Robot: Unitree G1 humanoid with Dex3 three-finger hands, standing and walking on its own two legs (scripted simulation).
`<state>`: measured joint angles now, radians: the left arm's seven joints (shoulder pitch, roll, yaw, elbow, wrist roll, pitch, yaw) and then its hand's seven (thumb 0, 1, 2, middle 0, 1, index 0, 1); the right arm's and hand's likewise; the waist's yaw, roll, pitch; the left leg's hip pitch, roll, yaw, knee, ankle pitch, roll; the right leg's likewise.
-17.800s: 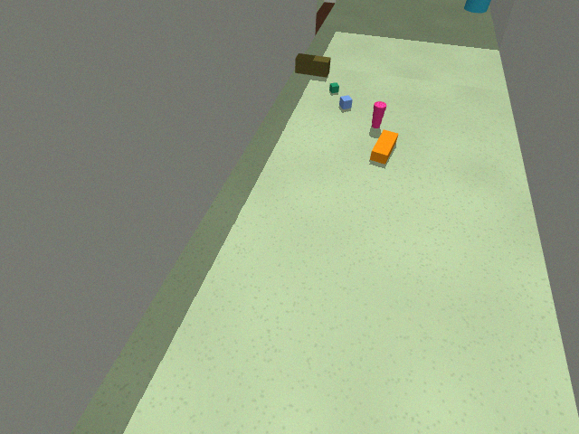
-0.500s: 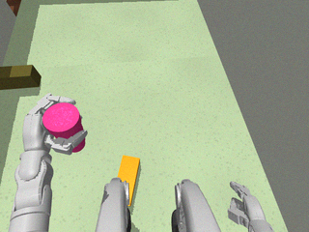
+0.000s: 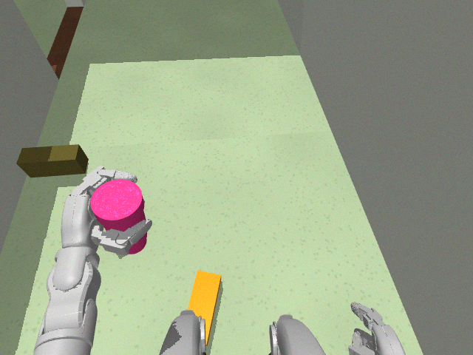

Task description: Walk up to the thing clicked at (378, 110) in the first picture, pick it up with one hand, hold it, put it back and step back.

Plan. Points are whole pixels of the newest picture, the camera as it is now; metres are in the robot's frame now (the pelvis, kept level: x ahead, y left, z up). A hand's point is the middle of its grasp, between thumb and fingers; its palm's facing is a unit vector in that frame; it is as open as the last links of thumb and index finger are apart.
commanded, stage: lift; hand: left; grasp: from the side
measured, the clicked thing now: (125, 222) +0.34 +0.19 +0.01
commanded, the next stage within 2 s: hold in 0.72 s
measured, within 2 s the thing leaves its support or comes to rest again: neither
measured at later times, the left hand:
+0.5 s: hand (129, 198) +0.34 +0.17 +0.09, palm faces +0.09 -1.00 -0.01, open 9.7 cm
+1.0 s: hand (128, 185) +0.35 +0.16 +0.11, palm faces +0.09 -1.00 -0.01, open 9.7 cm
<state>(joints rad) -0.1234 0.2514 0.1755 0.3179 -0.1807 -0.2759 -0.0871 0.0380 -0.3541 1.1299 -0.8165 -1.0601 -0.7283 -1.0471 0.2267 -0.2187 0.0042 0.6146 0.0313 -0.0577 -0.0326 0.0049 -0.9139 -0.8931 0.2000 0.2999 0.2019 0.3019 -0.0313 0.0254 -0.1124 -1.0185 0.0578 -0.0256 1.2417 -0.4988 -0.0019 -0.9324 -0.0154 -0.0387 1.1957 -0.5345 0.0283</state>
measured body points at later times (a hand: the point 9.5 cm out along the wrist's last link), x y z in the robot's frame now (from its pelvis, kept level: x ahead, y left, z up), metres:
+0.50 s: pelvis +0.01 -0.01 +0.04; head +0.07 +0.00 +0.49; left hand +0.33 +0.22 +0.09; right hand +0.16 -0.26 -0.06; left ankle +0.06 +0.12 -0.63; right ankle +0.03 -0.14 -0.63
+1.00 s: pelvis +0.02 -0.01 +0.06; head +0.07 +0.00 +0.50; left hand +0.34 +0.22 +0.11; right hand +0.16 -0.25 -0.05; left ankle +0.06 +0.12 -0.63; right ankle +0.03 -0.14 -0.63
